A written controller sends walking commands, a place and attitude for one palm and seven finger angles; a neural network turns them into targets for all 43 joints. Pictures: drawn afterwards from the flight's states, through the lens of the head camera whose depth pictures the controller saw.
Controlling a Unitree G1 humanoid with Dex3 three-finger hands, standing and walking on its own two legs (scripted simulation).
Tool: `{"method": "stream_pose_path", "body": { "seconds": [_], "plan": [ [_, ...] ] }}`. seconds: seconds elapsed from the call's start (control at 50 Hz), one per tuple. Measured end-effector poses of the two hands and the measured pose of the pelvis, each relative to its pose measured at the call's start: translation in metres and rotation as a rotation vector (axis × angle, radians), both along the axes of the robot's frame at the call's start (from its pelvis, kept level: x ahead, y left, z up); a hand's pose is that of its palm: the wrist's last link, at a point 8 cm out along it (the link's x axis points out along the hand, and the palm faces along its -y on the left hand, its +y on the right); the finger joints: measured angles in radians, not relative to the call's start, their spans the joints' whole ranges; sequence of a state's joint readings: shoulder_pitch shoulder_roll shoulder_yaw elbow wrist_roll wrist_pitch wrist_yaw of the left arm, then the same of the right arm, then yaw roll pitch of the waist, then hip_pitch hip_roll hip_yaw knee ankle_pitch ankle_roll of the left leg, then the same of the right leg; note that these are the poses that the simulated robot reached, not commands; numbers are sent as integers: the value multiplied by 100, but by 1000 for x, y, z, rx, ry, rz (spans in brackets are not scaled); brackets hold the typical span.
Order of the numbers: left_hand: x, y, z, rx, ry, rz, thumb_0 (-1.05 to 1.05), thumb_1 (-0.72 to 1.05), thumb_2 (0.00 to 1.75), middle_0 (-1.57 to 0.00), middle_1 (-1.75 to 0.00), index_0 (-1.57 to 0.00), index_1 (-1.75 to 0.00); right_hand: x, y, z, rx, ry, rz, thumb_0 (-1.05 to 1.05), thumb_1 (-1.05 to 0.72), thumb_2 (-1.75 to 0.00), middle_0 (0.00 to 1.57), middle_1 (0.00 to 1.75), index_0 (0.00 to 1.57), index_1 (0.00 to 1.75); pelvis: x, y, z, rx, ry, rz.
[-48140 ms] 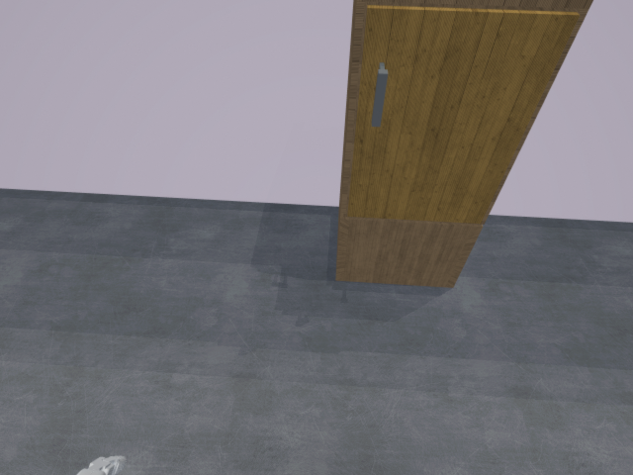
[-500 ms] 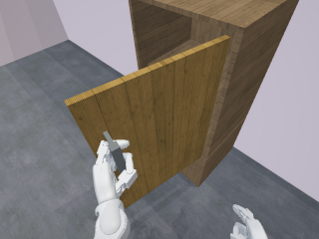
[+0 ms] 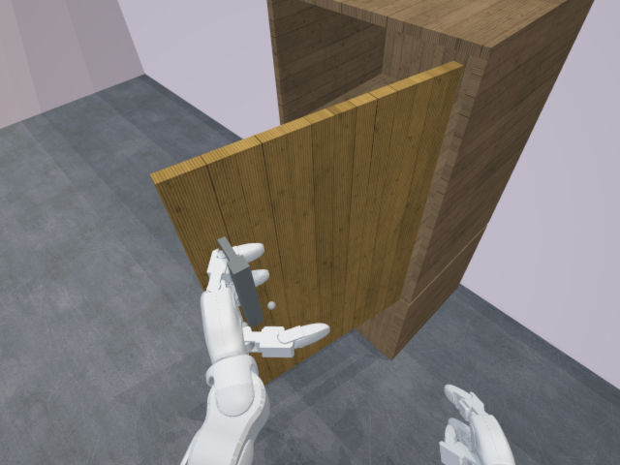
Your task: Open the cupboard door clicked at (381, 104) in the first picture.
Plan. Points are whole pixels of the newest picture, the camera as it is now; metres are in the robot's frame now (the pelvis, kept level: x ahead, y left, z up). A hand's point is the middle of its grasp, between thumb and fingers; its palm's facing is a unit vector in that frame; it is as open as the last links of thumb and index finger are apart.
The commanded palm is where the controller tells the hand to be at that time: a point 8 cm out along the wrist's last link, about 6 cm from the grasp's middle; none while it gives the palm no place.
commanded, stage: open thumb and fingers to let go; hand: left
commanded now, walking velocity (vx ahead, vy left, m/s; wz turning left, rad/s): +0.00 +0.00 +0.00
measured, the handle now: (240, 283) +0.32 +0.11 +0.08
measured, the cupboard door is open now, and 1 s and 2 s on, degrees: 78 82 81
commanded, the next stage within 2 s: slide the hand sideways off the handle in 0.28 s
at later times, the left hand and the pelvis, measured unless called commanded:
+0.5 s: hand (262, 320) +0.27 +0.08 +0.07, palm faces +0.05 -1.00 -0.07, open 15.1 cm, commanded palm +0.25 +0.11 +0.07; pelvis -0.01 +0.02 +0.00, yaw +0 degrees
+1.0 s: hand (255, 355) +0.23 +0.08 +0.08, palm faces -0.13 -0.99 -0.01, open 16.0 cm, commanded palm +0.20 +0.14 +0.07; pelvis +0.01 +0.02 -0.01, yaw -2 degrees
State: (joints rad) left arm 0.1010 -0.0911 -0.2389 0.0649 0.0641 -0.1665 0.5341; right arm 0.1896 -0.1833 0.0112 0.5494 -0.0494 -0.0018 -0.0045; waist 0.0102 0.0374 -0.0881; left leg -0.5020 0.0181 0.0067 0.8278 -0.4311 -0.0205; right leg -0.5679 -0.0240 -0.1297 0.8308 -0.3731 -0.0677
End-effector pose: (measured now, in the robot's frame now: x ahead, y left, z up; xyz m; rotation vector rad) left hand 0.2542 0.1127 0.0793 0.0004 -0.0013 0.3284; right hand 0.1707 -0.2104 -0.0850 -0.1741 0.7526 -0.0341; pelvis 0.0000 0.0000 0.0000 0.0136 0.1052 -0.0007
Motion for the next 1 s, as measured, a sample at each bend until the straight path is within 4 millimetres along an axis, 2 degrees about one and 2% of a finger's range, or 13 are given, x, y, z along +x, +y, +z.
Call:
{"method": "stream_pose_path", "body": {
  "seconds": [0.16,0.42,0.54,0.62,0.82,1.0],
  "plan": [
    [3,3,0,4,-4,-16,-1,-46,32,-33,-96,-32,-97,-2,8,-2,-2,15,6,1,-91,-90,20,30,20,30,-1,8,-2,-6,3,-1],
    [1,9,-1,18,-9,-52,-1,-50,30,-47,-69,-44,-71,-6,19,-6,2,32,20,1,-91,-90,20,30,20,30,-4,17,-3,-11,1,1],
    [-7,21,-2,87,-34,-405,-1,-50,30,-34,-50,-27,-52,-13,20,-5,0,5,14,1,-91,-90,20,30,20,30,-8,21,-5,-13,-4,9],
    [-9,18,-2,26,-15,-513,-1,-50,30,-25,-40,-20,-41,-17,20,-2,8,-30,-9,1,-91,-90,20,30,20,30,-9,26,-5,-15,-10,5],
    [-20,9,-2,-5,-11,-500,-1,-50,30,-22,-37,-22,-35,-15,24,9,22,-76,-21,1,-91,-90,20,30,20,30,-1,29,-5,-6,-1,-27],
    [-38,22,-3,6,5,-457,-1,-50,30,-21,-34,-21,-33,-2,20,10,24,-89,-17,1,-91,-90,20,30,20,30,8,24,-8,-7,12,-31]
  ]
}}
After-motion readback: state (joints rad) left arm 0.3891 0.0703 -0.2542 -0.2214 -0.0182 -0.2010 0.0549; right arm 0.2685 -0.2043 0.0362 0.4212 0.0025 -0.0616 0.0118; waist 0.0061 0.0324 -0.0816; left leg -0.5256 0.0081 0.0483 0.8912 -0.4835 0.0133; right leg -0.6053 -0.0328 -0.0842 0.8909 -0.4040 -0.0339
